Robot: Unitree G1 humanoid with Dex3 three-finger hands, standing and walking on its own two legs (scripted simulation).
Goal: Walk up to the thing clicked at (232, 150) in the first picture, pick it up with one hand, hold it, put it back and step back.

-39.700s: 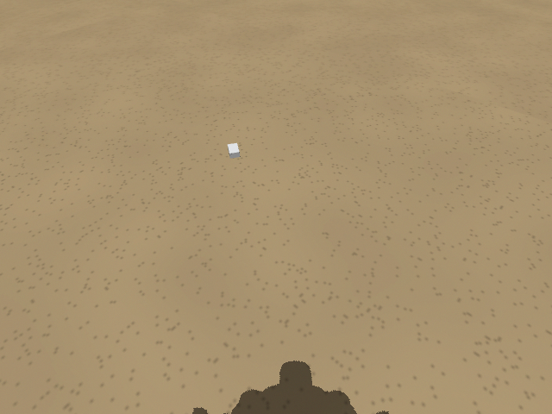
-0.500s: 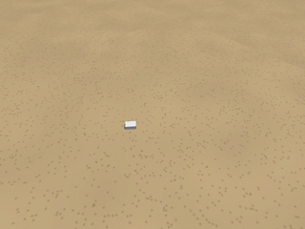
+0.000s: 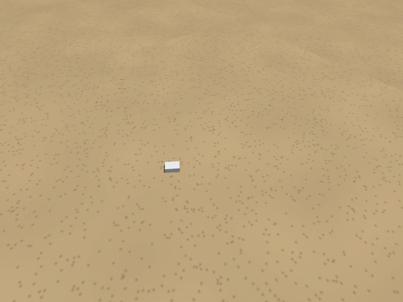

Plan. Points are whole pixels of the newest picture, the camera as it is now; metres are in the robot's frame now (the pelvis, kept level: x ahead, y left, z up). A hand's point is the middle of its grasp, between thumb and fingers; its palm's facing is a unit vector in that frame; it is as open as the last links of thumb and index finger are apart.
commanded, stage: step back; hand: left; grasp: from above
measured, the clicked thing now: (172, 166) +1.05 +0.22 -0.75
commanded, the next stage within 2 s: stand in 0.24 s
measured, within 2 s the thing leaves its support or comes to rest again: neither
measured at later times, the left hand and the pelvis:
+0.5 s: hand out of the picture +0.10 +0.25 -0.14, palm faces -0.05 -0.94 -0.33, open 7.3 cm; pelvis +0.00 +0.00 +0.01, yaw -1 degrees
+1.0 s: hand out of the picture +0.07 +0.24 -0.14, palm faces -0.05 -0.94 -0.35, open 7.3 cm; pelvis +0.00 -0.01 +0.01, yaw +0 degrees
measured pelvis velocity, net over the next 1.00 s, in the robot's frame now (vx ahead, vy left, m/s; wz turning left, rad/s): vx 0.00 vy -0.01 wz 0.00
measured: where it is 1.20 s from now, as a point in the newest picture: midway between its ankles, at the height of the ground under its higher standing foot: outside the picture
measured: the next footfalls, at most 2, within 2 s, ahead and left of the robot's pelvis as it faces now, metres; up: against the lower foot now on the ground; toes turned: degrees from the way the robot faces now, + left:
none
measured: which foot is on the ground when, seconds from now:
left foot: down 0.00-1.00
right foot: down 0.00-1.00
